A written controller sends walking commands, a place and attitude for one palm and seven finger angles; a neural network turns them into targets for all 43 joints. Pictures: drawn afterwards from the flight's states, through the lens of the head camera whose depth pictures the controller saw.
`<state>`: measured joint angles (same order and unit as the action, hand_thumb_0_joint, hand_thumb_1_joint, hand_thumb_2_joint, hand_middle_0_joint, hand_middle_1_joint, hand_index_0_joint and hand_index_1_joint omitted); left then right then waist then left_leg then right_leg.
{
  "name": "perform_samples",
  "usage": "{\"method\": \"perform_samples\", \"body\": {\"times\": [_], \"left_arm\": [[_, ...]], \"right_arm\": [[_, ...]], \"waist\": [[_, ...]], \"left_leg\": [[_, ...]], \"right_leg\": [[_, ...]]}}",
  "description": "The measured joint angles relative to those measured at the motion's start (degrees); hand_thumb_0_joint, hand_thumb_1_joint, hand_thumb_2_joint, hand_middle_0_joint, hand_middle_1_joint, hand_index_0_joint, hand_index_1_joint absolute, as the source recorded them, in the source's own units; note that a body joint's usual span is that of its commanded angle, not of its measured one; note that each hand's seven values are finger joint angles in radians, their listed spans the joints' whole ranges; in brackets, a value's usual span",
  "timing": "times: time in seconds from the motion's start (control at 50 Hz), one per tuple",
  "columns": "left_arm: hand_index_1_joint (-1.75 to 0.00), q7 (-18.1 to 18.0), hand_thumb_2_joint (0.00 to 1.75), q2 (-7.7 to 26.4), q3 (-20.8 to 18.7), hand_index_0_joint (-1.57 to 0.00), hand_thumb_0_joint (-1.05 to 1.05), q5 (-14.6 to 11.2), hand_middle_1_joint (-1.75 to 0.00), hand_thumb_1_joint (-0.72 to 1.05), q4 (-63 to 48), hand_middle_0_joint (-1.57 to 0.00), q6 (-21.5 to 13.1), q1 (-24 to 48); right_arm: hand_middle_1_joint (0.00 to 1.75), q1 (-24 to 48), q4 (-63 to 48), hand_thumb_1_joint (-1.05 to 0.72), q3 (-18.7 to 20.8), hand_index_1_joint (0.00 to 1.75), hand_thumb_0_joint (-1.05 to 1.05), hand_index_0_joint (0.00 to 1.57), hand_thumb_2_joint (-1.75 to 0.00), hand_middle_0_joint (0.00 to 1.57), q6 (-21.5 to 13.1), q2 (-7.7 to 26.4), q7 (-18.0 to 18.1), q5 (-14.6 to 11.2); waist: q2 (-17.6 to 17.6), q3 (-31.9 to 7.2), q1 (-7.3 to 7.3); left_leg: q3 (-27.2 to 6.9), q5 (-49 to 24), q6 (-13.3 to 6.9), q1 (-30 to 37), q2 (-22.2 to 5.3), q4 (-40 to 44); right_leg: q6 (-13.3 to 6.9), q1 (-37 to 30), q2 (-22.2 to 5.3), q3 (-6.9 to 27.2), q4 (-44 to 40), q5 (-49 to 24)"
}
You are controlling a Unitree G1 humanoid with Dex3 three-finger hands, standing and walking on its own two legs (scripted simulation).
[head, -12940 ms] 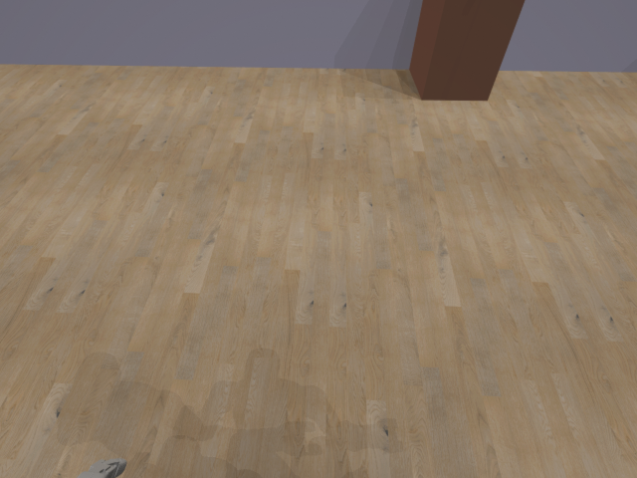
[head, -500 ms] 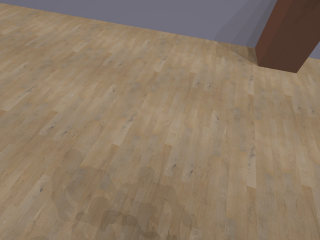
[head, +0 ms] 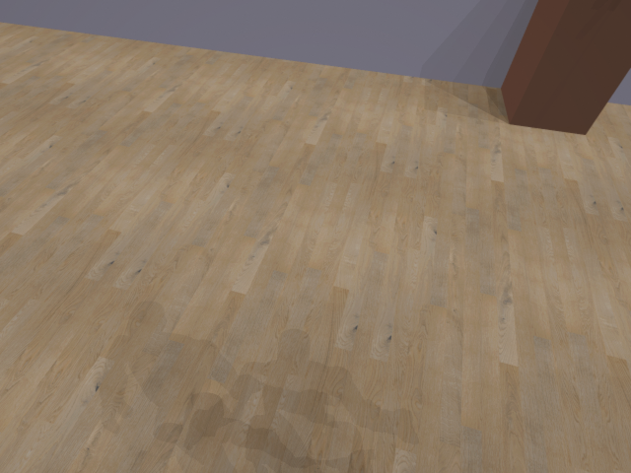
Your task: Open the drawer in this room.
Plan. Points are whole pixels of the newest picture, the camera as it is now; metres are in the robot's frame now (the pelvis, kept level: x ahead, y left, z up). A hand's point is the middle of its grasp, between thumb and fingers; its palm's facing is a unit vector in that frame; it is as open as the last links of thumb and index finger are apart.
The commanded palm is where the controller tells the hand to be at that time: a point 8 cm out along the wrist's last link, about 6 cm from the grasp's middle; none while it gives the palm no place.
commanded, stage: turn or walk to find it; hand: left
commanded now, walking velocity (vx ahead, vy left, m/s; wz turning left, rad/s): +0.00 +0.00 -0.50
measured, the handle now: out of the picture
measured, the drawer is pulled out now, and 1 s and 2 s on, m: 0.00 0.00 0.00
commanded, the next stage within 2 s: stand and wait in 0.18 s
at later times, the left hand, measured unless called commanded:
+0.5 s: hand out of the picture +0.11 +0.17 -0.16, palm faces -0.07 -0.95 -0.30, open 7.4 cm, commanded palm none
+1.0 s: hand out of the picture +0.07 +0.20 -0.15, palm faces -0.02 -0.94 -0.34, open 7.4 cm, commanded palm none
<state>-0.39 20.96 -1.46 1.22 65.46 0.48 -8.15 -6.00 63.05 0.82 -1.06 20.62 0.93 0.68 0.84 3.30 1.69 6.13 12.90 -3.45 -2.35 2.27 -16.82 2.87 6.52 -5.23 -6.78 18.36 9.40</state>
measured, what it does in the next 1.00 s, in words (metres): shifts its weight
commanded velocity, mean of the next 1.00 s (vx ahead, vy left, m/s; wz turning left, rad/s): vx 0.00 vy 0.00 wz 0.03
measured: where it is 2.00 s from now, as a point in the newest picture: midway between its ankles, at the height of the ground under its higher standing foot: outside the picture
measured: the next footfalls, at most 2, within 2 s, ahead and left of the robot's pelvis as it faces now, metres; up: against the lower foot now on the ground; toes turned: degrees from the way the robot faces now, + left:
none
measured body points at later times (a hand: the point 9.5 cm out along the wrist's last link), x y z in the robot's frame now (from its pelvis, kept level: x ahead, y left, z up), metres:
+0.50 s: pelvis +0.01 -0.05 +0.00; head +0.03 -0.06 +0.45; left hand +0.11 +0.22 -0.14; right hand +0.03 -0.34 -0.15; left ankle -0.04 +0.07 -0.75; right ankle +0.00 -0.15 -0.75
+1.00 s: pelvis +0.01 -0.06 +0.00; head +0.02 -0.06 +0.45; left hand +0.08 +0.25 -0.13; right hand +0.10 -0.36 -0.13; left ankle -0.04 +0.07 -0.75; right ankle +0.00 -0.15 -0.75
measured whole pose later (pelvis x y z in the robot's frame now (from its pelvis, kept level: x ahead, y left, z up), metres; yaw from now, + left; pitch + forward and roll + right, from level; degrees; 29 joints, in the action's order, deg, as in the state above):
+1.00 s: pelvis +0.01 -0.06 +0.00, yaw -1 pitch -2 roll +0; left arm 0.5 20.0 -0.3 0.8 65.4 -1.0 -7.1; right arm -5.6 63.5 -0.4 -0.6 21.0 0.3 0.7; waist -0.8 2.0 0.8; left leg 5.7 12.7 1.3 -1.2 -3.2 -15.7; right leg -2.0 4.5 0.7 -6.9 15.3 9.4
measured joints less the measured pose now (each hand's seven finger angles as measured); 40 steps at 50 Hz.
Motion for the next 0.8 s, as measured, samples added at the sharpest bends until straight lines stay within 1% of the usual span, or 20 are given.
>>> {"method": "perform_samples", "body": {"times": [0.08,0.14,0.16,0.18,0.22,0.24,0.28,0.34,0.44,0.58,0.7,0.8], "left_arm": [[-0.3,-0.4,0.9,-0.4,-0.1,-0.2,0.01,0.0,-0.3,0.91,-1.7,-0.19,1.4,0.7],[-0.3,-0.2,0.9,-1.7,0.0,-0.19,0.01,0.2,-0.3,0.91,-3.0,-0.19,2.3,0.8],[-0.3,-0.2,0.9,-2.3,0.2,-0.19,0.01,0.2,-0.3,0.91,-3.2,-0.19,2.3,0.8],[-0.3,0.0,0.9,-2.9,0.4,-0.19,0.01,0.3,-0.3,0.91,-3.4,-0.19,2.0,0.9],[-0.3,0.3,0.9,-4.7,1.0,-0.19,0.01,0.3,-0.3,0.91,-3.0,-0.19,0.8,1.3],[-0.3,0.5,0.9,-5.5,1.3,-0.2,0.01,0.2,-0.3,0.91,-2.8,-0.19,0.1,1.3],[-0.3,0.7,0.9,-6.5,1.8,-0.2,0.01,0.0,-0.3,0.91,-2.7,-0.2,-0.8,1.3],[-0.3,0.7,0.9,-6.9,2.1,-0.2,0.01,-0.2,-0.3,0.91,-2.5,-0.2,-1.5,1.8],[-0.3,0.3,0.9,-5.8,1.8,-0.2,0.01,-0.4,-0.3,0.9,-2.4,-0.2,-2.0,2.6],[-0.3,0.3,0.9,-2.8,1.1,-0.2,0.01,-0.4,-0.3,0.91,-1.9,-0.2,-2.0,2.9],[-0.3,0.5,0.9,-0.8,0.9,-0.2,0.01,-0.3,-0.3,0.91,-1.2,-0.2,-1.9,2.7],[-0.3,0.7,0.9,-0.2,0.9,-0.2,0.01,-0.4,-0.3,0.91,-0.8,-0.2,-1.7,2.2]], "right_arm": [[0.29,-0.4,-1.4,-0.91,0.1,0.3,0.0,0.2,-0.9,0.2,0.7,-1.0,0.7,0.2],[0.29,-1.3,-2.2,-0.91,0.0,0.3,0.0,0.2,-0.9,0.2,0.9,-3.0,0.9,0.4],[0.29,-1.8,-2.1,-0.91,-0.1,0.3,0.0,0.2,-0.9,0.2,0.9,-3.7,0.8,0.4],[0.29,-2.4,-1.7,-0.91,-0.3,0.3,0.0,0.2,-0.9,0.2,0.8,-4.3,0.7,0.4],[0.29,-3.4,-0.1,-0.91,-0.5,0.3,0.0,0.2,-0.9,0.2,0.9,-4.9,0.1,0.1],[0.29,-3.9,0.7,-0.91,-0.5,0.3,0.0,0.2,-0.9,0.2,1.0,-5.1,-0.1,0.0],[0.29,-4.7,2.1,-0.91,-0.6,0.3,0.0,0.2,-0.9,0.2,1.1,-5.5,-0.5,-0.1],[0.29,-5.2,3.4,-0.91,-0.6,0.3,0.0,0.2,-0.9,0.2,0.7,-5.8,-0.6,-0.1],[0.3,-4.9,3.9,-0.91,-0.3,0.3,0.0,0.2,-0.9,0.2,0.3,-4.8,-0.5,0.0],[0.29,-2.5,2.7,-0.91,0.0,0.3,0.0,0.2,-0.9,0.2,0.4,-1.4,-0.4,0.1],[0.29,-0.4,1.2,-0.91,-0.2,0.3,0.0,0.2,-0.9,0.2,0.5,1.2,-0.4,0.1],[0.29,0.7,0.4,-0.91,-0.5,0.3,0.0,0.2,-0.9,0.2,0.5,2.0,-0.4,0.2]], "waist": [[0.4,0.2,-0.4],[0.8,0.9,-0.97],[0.9,1.1,-1.29],[0.9,1.2,-1.56],[-0.8,1.7,-2.25],[-1.5,1.5,-2.59],[-2.0,1.0,-2.96],[-2.0,0.7,-3.14],[-1.7,0.1,-3.14],[-1.3,-0.9,-2.64],[-1.5,-1.6,-1.94],[-1.7,-1.7,-1.37]], "left_leg": [[2.0,1.3,0.2,-0.9,-0.4,-1.9],[3.7,2.9,0.3,-1.9,-0.7,-4.5],[3.9,3.5,0.4,-2.3,-0.7,-5.4],[3.9,4.1,0.5,-2.6,-0.8,-6.4],[3.0,5.1,1.3,-2.6,-2.0,-7.9],[2.5,4.6,2.3,-2.4,-2.5,-7.5],[1.9,4.2,2.6,-1.9,-3.0,-6.1],[1.4,3.1,2.9,-1.2,-3.5,-4.0],[0.7,1.8,3.9,-0.5,-4.4,-1.8],[0.2,0.9,4.8,0.3,-5.5,-0.4],[-0.1,0.4,5.1,0.7,-5.9,0.2],[-0.3,0.1,5.2,1.0,-6.0,0.6]], "right_leg": [[-0.2,2.8,0.3,2.2,3.9,1.6],[-0.7,6.1,0.5,4.1,10.7,5.8],[-0.9,6.6,0.7,4.6,11.9,7.1],[-1.2,6.3,0.7,4.9,11.4,6.1],[-1.7,4.9,1.7,3.9,10.2,5.1],[-1.9,4.2,2.2,3.3,9.2,5.1],[-2.3,3.3,2.8,2.6,7.4,4.8],[-3.0,2.4,3.4,2.0,5.2,3.9],[-3.9,1.2,4.5,1.1,2.4,2.7],[-4.8,-0.3,5.7,0.4,-0.3,1.5],[-5.2,-1.2,6.3,0.1,-1.9,0.7],[-5.2,-1.7,6.4,0.0,-2.6,0.3]]}}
